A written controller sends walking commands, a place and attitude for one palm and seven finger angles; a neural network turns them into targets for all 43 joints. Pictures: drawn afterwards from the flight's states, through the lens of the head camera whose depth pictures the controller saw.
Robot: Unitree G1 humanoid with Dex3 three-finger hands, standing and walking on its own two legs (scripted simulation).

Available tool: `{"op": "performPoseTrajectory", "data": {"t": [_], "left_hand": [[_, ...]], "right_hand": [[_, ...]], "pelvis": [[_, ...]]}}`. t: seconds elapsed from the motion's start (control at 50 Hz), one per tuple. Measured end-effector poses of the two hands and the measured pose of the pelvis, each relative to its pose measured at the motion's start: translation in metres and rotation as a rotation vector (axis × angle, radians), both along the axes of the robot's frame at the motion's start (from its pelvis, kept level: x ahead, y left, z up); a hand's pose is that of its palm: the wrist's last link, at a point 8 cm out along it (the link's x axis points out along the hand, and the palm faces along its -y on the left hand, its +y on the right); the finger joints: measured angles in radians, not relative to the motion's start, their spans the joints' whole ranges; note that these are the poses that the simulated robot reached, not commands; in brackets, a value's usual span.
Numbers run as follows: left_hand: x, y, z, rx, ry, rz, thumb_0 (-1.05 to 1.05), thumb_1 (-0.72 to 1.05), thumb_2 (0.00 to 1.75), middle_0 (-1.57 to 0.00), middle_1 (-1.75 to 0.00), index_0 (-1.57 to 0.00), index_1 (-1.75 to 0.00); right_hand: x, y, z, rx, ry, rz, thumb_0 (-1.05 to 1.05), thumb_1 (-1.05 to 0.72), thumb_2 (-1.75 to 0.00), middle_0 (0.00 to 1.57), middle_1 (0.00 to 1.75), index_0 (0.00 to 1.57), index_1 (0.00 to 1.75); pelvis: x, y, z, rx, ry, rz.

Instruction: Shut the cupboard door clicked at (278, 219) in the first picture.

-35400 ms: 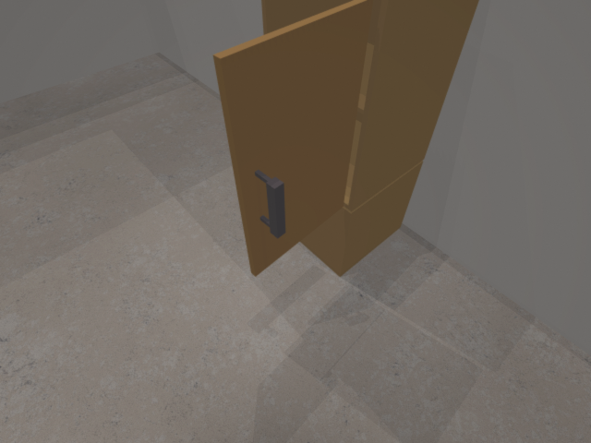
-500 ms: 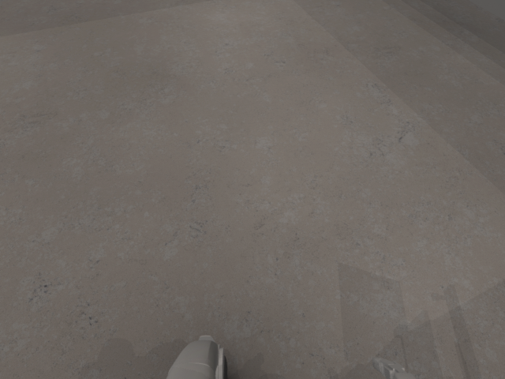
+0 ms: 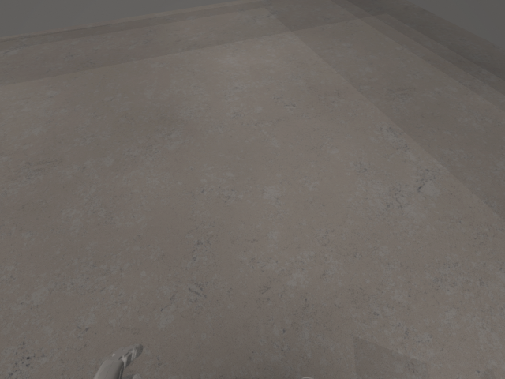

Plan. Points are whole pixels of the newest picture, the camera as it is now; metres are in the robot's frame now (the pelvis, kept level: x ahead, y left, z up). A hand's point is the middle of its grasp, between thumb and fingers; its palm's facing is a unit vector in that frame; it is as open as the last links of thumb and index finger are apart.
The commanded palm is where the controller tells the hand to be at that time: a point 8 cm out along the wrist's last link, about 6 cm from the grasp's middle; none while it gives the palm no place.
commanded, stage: walk to a spot facing it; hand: left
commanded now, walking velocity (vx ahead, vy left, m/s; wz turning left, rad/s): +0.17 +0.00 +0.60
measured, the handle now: out of the picture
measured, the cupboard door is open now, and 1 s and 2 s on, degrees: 61 61 61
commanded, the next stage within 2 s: turn to face it in 0.10 s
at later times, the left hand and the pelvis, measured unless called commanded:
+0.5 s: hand out of the picture +0.07 +0.19 -0.18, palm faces +0.18 -0.97 -0.15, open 7.3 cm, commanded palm none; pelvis +0.12 +0.03 +0.00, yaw +4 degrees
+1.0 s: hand (143, 332) +0.23 +0.22 -0.16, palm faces -0.16 -0.96 -0.24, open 7.4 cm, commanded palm none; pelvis +0.14 +0.03 +0.01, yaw -13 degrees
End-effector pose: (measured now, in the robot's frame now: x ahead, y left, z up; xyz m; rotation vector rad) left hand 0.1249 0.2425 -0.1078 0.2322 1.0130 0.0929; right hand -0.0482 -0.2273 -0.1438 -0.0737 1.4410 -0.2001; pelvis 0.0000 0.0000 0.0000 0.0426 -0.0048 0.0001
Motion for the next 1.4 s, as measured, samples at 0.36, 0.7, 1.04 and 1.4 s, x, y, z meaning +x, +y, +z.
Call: {"op": "performPoseTrajectory", "data": {"t": [0.36, 0.7, 1.04, 1.4], "left_hand": [[-0.052, -0.006, -0.028, -0.064, 0.274, 0.322, -0.01, 0.93, 0.90, -0.20, -0.30, -0.20, -0.30], [0.008, 0.015, -0.029, -0.049, 0.328, 0.187, 0.01, 0.91, 0.90, -0.20, -0.30, -0.20, -0.30], [0.130, 0.033, -0.026, 0.022, 0.239, -0.107, 0.01, 0.90, 0.90, -0.20, -0.30, -0.20, -0.30], [0.262, -0.047, -0.004, 0.022, 0.069, -0.471, 0.01, 0.91, 0.90, -0.20, -0.30, -0.20, -0.30]], "right_hand": [[0.280, 0.010, 0.025, -0.045, -0.252, 0.328, 0.01, -0.91, -0.90, 0.19, 0.30, 0.20, 0.30], [0.291, 0.020, 0.014, -0.041, -0.312, 0.150, 0.01, -0.90, -0.90, 0.20, 0.30, 0.21, 0.30], [0.212, -0.017, 0.034, -0.191, -0.219, -0.112, 0.01, -0.90, -0.90, 0.20, 0.30, 0.20, 0.30], [0.099, 0.020, 0.018, -0.129, -0.097, -0.395, 0.01, -0.90, -0.90, 0.20, 0.30, 0.21, 0.30]], "pelvis": [[0.104, 0.005, 0.007, -0.065, -0.005, 0.164], [0.128, 0.020, -0.001, -0.061, -0.028, -0.042], [0.145, 0.035, 0.003, -0.045, 0.033, -0.247], [0.146, 0.030, 0.003, -0.069, 0.028, -0.493]]}}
